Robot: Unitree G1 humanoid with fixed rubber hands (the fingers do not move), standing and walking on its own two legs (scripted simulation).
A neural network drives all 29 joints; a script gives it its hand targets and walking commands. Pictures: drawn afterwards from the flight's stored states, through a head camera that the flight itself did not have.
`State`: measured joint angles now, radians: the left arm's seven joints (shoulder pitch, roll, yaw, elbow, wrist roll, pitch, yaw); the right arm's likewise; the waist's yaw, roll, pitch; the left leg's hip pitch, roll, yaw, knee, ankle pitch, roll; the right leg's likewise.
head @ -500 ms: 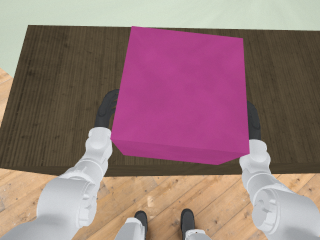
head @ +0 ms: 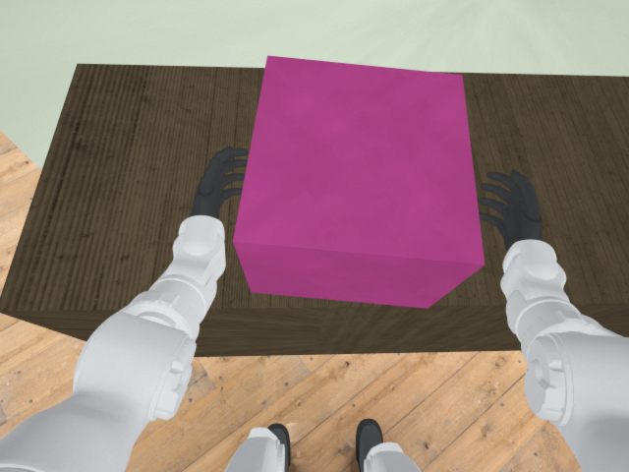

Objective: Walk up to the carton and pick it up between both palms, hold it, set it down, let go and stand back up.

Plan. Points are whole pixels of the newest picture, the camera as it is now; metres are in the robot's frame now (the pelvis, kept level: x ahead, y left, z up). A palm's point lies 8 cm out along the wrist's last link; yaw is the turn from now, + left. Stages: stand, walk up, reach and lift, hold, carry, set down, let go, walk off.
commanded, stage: set down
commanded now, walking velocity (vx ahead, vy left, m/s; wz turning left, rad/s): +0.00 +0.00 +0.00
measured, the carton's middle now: (351, 188) +0.52 -0.03 -0.06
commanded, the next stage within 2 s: none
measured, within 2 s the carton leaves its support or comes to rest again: neither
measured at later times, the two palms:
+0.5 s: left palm (206, 216) +0.43 +0.16 -0.01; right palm (523, 252) +0.40 -0.25 -0.01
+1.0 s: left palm (197, 274) +0.36 +0.17 -0.05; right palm (537, 304) +0.34 -0.27 -0.04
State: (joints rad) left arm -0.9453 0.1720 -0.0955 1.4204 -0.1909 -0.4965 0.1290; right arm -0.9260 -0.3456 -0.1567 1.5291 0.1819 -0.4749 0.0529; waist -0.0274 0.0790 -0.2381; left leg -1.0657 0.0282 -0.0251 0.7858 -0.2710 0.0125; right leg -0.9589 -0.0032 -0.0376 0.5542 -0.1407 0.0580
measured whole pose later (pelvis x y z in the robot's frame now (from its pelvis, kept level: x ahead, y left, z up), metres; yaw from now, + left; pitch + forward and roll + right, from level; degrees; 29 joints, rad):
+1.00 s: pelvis -0.01 -0.01 +0.00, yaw +1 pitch +28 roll -5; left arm -0.61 0.21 -0.10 1.15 -0.20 -0.48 0.03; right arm -0.60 -0.34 -0.08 1.32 0.22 -0.57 0.06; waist -0.02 0.08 -0.21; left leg -1.04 0.03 -0.03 0.81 -0.27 0.03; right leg -0.96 0.00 -0.04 0.63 -0.16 0.06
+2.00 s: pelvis -0.04 -0.03 +0.02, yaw +3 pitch -3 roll -2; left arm -0.17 0.26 -0.08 0.91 -0.22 -0.31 -0.02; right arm -0.12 -0.20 -0.06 0.85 0.22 -0.31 -0.02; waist -0.02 -0.01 0.02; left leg -0.39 0.02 0.00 0.71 -0.27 0.01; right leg -0.36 -0.01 -0.01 0.63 -0.21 0.03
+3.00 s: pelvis -0.02 -0.05 +0.03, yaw +2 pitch -6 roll +0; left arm -0.07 0.26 -0.08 0.82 -0.22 0.04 0.02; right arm 0.06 -0.19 -0.06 0.72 0.17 -0.08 0.02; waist -0.02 -0.01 0.08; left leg -0.26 0.00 0.00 0.62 -0.26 0.00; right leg -0.27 0.01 0.03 0.63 -0.25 0.01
